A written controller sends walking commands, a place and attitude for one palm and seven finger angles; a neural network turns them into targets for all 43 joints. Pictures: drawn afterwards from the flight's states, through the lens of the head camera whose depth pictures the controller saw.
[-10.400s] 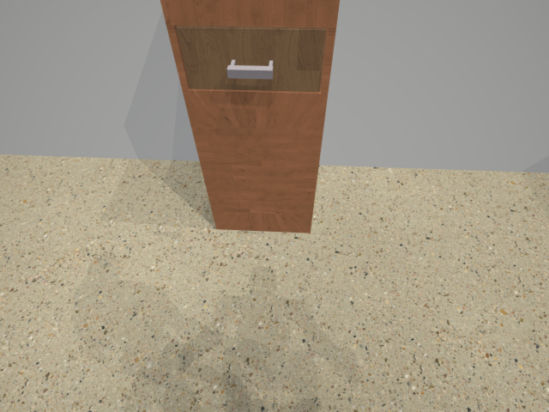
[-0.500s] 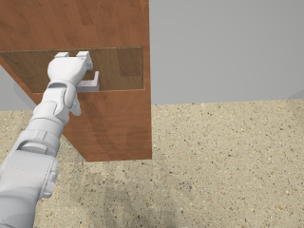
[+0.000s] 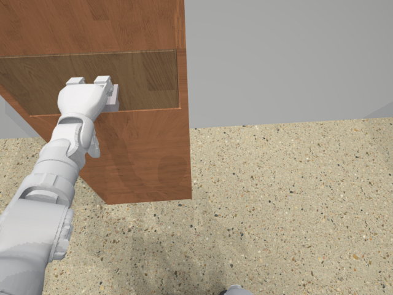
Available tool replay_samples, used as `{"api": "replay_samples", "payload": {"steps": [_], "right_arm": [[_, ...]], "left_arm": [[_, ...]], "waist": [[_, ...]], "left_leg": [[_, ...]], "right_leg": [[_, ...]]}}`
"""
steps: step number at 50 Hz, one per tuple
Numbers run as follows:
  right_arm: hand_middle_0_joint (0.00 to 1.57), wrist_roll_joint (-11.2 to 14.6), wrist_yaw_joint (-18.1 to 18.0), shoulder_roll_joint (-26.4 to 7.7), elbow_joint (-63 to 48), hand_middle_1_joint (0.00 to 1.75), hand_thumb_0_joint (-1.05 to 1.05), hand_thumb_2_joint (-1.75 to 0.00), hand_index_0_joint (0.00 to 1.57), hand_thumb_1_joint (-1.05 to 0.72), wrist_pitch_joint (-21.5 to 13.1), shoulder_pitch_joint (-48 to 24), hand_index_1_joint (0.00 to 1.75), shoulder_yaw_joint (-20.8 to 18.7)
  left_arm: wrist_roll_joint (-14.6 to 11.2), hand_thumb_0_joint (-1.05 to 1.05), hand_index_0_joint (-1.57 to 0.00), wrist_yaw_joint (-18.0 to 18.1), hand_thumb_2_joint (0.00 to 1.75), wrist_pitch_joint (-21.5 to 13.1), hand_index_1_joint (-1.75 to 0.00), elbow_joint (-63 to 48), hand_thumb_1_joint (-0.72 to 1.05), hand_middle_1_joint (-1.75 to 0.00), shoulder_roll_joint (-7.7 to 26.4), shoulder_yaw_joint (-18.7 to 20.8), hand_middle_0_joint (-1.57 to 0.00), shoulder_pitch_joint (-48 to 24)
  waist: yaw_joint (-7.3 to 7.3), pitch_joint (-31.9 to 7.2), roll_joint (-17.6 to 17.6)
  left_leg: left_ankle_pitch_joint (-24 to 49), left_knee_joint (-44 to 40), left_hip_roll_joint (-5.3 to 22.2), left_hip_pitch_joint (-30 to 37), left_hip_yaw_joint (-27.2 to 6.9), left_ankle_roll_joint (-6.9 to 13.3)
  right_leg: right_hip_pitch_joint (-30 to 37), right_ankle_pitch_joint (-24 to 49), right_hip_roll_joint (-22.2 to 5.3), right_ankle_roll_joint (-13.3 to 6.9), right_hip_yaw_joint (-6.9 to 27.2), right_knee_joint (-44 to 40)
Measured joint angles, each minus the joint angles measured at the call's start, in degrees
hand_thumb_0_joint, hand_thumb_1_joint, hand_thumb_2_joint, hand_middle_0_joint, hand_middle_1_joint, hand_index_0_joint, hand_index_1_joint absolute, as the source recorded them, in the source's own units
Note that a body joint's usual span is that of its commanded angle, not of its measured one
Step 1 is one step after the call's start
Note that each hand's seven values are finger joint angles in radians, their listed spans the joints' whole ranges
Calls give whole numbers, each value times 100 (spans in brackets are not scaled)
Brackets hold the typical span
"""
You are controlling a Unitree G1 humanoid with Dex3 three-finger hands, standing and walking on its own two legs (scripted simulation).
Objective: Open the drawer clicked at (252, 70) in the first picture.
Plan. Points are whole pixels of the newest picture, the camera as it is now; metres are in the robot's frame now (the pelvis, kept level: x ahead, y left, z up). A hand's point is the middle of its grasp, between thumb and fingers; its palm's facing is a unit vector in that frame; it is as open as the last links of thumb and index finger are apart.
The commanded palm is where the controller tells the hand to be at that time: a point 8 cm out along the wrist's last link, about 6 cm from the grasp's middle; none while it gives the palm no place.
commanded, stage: lower the fingers behind the handle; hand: left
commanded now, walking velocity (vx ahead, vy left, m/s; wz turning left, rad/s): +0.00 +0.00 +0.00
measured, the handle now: (91, 97) +0.53 +0.22 +0.06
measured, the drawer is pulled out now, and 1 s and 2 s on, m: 0.00 0.00 0.01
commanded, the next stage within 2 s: close the thumb around the handle in 0.58 s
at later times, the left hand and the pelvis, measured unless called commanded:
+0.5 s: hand (95, 117) +0.49 +0.22 +0.04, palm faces -0.04 -0.01 -1.00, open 13.7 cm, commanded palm +0.48 +0.22 +0.09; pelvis +0.00 +0.01 +0.00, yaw +0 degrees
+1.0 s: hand (94, 117) +0.49 +0.22 +0.04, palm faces -0.03 +0.00 -1.00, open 11.0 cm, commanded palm +0.48 +0.21 +0.09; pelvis +0.00 +0.01 -0.01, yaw +0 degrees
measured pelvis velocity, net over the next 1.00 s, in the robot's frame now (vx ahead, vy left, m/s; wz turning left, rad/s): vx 0.00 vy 0.01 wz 0.00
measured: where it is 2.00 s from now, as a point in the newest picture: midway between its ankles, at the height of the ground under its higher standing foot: outside the picture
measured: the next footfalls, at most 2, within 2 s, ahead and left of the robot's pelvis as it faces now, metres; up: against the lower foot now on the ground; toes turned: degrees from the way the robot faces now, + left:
none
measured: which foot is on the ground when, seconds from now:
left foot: down 0.00-1.00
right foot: down 0.00-1.00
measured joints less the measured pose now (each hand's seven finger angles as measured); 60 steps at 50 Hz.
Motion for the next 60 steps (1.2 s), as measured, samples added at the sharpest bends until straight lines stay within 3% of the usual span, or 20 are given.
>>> {"api": "replay_samples", "payload": {"steps": [13, 39, 47, 60], "right_arm": [[21, -44, 28, -3, 72, 30, 0, -90, 21, -90, 4, 62, 30, 2], [21, -19, 9, 17, 29, 30, 0, -90, 21, -90, -24, 7, 30, 90], [21, -6, 0, 9, 49, 30, 0, -90, 21, -90, -37, 59, 30, 84], [21, -11, 4, 28, 65, 30, 0, -90, 21, -90, -47, 80, 30, 77]], "left_arm": [[62, 0, -32, 223, 31, -18, -121, 121, -49, -120, 41, 194, -32, 51], [51, 0, -33, 246, 32, 92, -124, 352, -46, -122, -8, 25, -34, -229], [18, 0, -34, 280, 43, 145, -125, 391, -20, -124, -11, -27, -35, -273], [-6, 0, -37, 144, 72, 188, -131, 398, 47, -131, -12, -43, -39, -241]], "waist": [[-86, -103, 6], [-120, -94, 3], [-131, -84, 8], [-144, -88, 38]], "left_leg": [[-103, 194, 34, -243, 36, 18], [-107, 292, -8, -351, 3, 56], [-105, 308, -9, -371, -10, 53], [-91, 267, 7, -324, -8, 35]], "right_leg": [[-237, -50, 33, 18, 38, 135], [-304, -45, -10, 55, 13, 186], [-317, -44, -11, 52, 1, 197], [-279, -31, 8, 34, 4, 165]]}}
